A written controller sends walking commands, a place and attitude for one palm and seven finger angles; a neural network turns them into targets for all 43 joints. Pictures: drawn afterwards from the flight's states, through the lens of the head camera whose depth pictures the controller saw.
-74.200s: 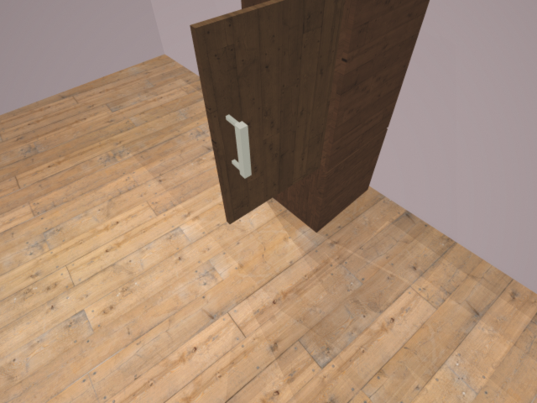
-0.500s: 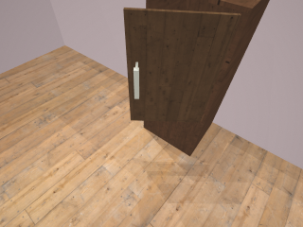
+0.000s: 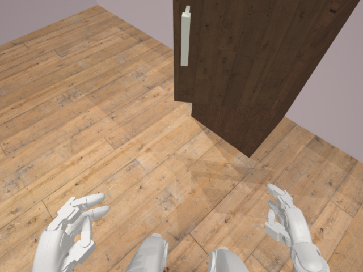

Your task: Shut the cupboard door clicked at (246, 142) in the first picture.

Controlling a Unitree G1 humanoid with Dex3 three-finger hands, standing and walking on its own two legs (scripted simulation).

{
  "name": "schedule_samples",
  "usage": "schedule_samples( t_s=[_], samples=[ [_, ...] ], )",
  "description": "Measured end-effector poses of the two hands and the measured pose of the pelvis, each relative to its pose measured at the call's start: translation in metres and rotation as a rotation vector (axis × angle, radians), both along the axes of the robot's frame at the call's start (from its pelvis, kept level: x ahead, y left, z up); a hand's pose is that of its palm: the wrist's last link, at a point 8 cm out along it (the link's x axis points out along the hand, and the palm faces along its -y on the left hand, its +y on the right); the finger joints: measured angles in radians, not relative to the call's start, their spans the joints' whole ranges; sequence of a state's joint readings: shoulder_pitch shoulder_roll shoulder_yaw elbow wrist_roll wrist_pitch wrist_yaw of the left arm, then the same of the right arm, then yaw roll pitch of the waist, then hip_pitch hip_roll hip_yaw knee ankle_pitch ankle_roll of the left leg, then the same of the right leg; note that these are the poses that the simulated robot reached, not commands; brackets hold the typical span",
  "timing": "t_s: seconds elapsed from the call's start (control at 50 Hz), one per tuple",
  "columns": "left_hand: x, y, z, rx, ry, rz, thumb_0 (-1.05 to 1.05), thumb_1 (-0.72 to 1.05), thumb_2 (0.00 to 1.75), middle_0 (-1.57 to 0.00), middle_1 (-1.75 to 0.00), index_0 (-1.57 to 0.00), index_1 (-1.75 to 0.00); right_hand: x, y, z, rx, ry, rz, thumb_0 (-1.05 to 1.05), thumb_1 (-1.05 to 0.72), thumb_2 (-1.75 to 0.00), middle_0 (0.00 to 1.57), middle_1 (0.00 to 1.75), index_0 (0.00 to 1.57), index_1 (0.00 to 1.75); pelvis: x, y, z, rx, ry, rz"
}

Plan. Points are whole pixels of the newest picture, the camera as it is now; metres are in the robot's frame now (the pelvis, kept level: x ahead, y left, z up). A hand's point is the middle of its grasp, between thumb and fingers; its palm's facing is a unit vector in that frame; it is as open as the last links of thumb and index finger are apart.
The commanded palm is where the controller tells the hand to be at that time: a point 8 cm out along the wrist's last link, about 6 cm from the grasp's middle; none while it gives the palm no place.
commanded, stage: raise the hand and make a fist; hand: left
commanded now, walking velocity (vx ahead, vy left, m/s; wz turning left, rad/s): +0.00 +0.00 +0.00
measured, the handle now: (186, 37) +0.73 +0.08 +0.08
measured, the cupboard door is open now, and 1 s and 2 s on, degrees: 36 36 36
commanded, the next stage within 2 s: bring the fist close to the handle in 1.36 s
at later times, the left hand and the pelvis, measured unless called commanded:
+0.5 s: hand (101, 218) +0.20 +0.17 +0.06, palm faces -0.01 -1.00 -0.02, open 3.4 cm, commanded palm +0.17 +0.23 +0.06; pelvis -0.01 +0.01 +0.00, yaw -1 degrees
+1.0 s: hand (85, 204) +0.22 +0.21 +0.06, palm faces +0.00 -1.00 -0.04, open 3.1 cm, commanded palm +0.20 +0.26 +0.06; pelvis +0.00 +0.02 +0.01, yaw -1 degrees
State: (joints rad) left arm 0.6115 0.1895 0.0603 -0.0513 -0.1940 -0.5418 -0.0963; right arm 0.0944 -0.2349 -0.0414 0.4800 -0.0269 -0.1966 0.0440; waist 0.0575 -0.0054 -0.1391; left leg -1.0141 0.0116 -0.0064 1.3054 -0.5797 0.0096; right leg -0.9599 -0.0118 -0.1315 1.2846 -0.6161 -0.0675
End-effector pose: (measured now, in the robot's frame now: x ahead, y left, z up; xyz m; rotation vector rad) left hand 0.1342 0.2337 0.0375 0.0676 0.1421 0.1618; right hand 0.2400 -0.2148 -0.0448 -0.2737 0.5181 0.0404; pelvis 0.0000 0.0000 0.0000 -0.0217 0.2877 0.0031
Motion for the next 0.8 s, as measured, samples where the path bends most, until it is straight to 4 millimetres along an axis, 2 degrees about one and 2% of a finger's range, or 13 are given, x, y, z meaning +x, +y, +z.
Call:
schedule_samples(
  t_s=[0.04,0.1,0.14,0.2,0.28,0.38,0.42,0.46,0.54,0.6,0.64,0.74,0.8],
  samples=[
    [0.006,-0.002,0.019,-0.008,-0.107,-0.019,0.02,0.9,0.9,-0.57,-0.71,-0.57,-0.71,0.001,0.011,-0.011,0.024,-0.009,0.019,0.01,-0.91,-0.9,0.19,0.3,0.2,0.3,-0.003,0.0,-0.004,-0.012,0.011,0.009],
    [0.031,-0.024,0.04,-0.038,-0.267,-0.141,0.02,0.91,0.9,-0.62,-0.77,-0.62,-0.77,-0.009,0.022,-0.026,0.055,0.006,0.017,0.01,-0.91,-0.9,0.2,0.3,0.2,0.3,-0.008,0.0,-0.01,-0.018,0.032,0.009],
    [0.049,-0.041,0.038,-0.065,-0.276,-0.24,0.01,0.91,0.9,-0.66,-0.81,-0.66,-0.81,-0.022,0.022,-0.034,0.074,0.041,-0.016,0.01,-0.91,-0.9,0.2,0.3,0.2,0.3,-0.009,0.0,-0.012,-0.016,0.043,0.001],
    [0.068,-0.056,0.014,-0.108,-0.118,-0.323,0.01,0.9,0.9,-0.72,-0.87,-0.71,-0.87,-0.047,0.016,-0.042,0.089,0.123,-0.094,0.01,-0.91,-0.9,0.2,0.3,0.2,0.3,-0.009,-0.001,-0.009,-0.003,0.043,-0.011],
    [0.062,-0.039,-0.007,-0.117,0.094,-0.21,0.01,0.9,0.9,-0.79,-0.95,-0.79,-0.95,-0.08,-0.002,-0.038,0.069,0.223,-0.196,0.02,-0.9,-0.9,0.2,0.3,0.2,0.3,-0.004,-0.002,0.002,0.009,0.024,-0.026],
    [0.042,-0.001,0.024,-0.019,-0.027,-0.035,0.02,0.9,0.9,-0.88,-1.05,-0.88,-1.05,-0.102,-0.023,-0.026,-0.004,0.252,-0.23,0.02,-0.91,-0.9,0.2,0.3,0.2,0.3,-0.001,0.0,0.011,0.002,0.013,-0.021],
    [0.04,0.003,0.036,0.003,-0.126,-0.05,0.02,0.9,0.9,-0.92,-1.09,-0.91,-1.09,-0.104,-0.029,-0.026,-0.035,0.242,-0.214,0.02,-0.91,-0.9,0.2,0.3,0.2,0.3,-0.004,0.002,0.009,-0.007,0.016,-0.012],
    [0.042,-0.001,0.038,-0.008,-0.19,-0.104,0.02,0.91,0.9,-0.95,-1.13,-0.95,-1.13,-0.103,-0.033,-0.026,-0.057,0.224,-0.205,0.02,-0.91,-0.9,0.2,0.3,0.2,0.3,-0.008,0.005,0.005,-0.013,0.02,-0.007],
    [0.049,-0.016,0.012,-0.071,-0.127,-0.232,0.01,0.91,0.9,-1.03,-1.21,-1.02,-1.21,-0.097,-0.032,-0.024,-0.068,0.181,-0.219,0.02,-0.91,-0.9,0.2,0.3,0.2,0.3,-0.014,0.01,-0.001,-0.015,0.027,-0.015],
    [0.05,-0.015,-0.002,-0.086,-0.038,-0.249,0.01,0.9,0.9,-1.09,-1.27,-1.08,-1.27,-0.092,-0.025,-0.019,-0.056,0.155,-0.227,0.02,-0.91,-0.9,0.2,0.3,0.2,0.3,-0.015,0.012,0.0,-0.014,0.024,-0.022],
    [0.05,-0.006,0.004,-0.07,-0.037,-0.206,0.01,0.9,0.9,-1.12,-1.31,-1.12,-1.31,-0.087,-0.017,-0.015,-0.043,0.141,-0.222,0.02,-0.91,-0.9,0.2,0.3,0.2,0.3,-0.013,0.014,0.002,-0.015,0.019,-0.024],
    [0.05,0.02,0.039,-0.015,-0.175,-0.08,0.02,0.9,0.9,-1.21,-1.4,-1.21,-1.41,-0.075,0.006,-0.009,-0.007,0.123,-0.162,0.02,-0.91,-0.9,0.2,0.3,0.2,0.3,-0.009,0.018,0.009,-0.025,0.009,-0.012],
    [0.053,0.021,0.039,-0.011,-0.18,-0.102,0.01,0.9,0.9,-1.25,-1.44,-1.24,-1.45,-0.069,0.016,-0.009,0.005,0.121,-0.125,0.01,-0.91,-0.9,0.2,0.3,0.2,0.3,-0.009,0.021,0.01,-0.03,0.01,-0.004]
  ],
)
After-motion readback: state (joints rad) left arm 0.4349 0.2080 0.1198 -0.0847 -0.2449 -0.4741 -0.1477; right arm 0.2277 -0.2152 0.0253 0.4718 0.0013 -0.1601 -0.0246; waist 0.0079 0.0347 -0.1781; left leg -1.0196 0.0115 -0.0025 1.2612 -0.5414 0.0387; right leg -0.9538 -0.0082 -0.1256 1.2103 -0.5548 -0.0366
